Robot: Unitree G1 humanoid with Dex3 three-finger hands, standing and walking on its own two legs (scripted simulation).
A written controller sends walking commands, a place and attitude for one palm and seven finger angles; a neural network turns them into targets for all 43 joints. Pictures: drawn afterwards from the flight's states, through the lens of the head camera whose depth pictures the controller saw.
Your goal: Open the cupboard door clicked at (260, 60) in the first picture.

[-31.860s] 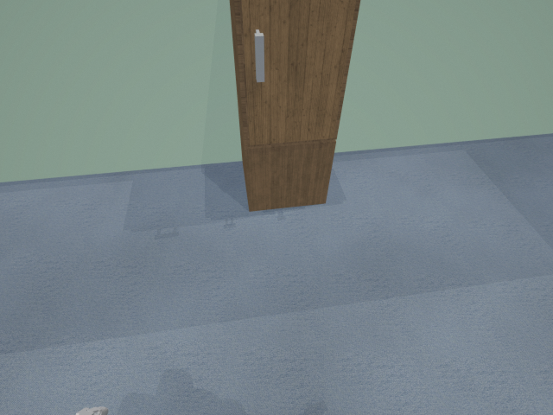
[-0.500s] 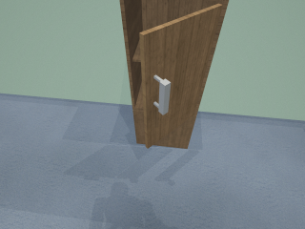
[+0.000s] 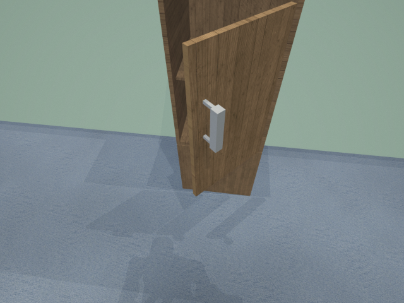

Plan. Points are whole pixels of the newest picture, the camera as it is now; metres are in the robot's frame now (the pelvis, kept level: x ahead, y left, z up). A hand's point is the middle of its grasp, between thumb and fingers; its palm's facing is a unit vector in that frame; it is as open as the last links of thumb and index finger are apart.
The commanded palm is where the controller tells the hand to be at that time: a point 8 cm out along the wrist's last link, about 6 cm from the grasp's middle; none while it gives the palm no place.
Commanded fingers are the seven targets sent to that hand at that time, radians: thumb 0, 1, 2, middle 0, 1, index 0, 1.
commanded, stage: walk to a spot facing it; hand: left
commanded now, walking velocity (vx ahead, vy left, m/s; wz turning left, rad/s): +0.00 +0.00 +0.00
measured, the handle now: (211, 125) +0.54 +0.01 +0.02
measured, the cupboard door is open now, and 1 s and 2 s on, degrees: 47 47 47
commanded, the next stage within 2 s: none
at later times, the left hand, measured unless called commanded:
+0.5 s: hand out of the picture +0.06 +0.20 -0.18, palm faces -0.10 -0.97 -0.24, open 7.4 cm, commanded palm none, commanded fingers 0.00 0.90 0.90 -0.20 -0.30 -0.20 -0.30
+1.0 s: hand out of the picture +0.12 +0.16 -0.18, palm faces -0.36 -0.91 -0.21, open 7.4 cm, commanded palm none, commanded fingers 0.00 0.90 0.90 -0.20 -0.30 -0.20 -0.30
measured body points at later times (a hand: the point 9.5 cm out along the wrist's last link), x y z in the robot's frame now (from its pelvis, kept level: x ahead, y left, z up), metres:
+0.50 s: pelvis -0.01 +0.00 -0.01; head +0.03 -0.01 +0.44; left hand +0.06 +0.25 -0.16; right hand -0.02 -0.25 -0.17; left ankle +0.03 +0.13 -0.74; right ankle -0.06 -0.09 -0.71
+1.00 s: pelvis -0.02 +0.00 -0.01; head +0.03 +0.00 +0.43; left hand +0.14 +0.21 -0.17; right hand -0.03 -0.27 -0.14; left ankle +0.02 +0.12 -0.74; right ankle -0.07 -0.11 -0.71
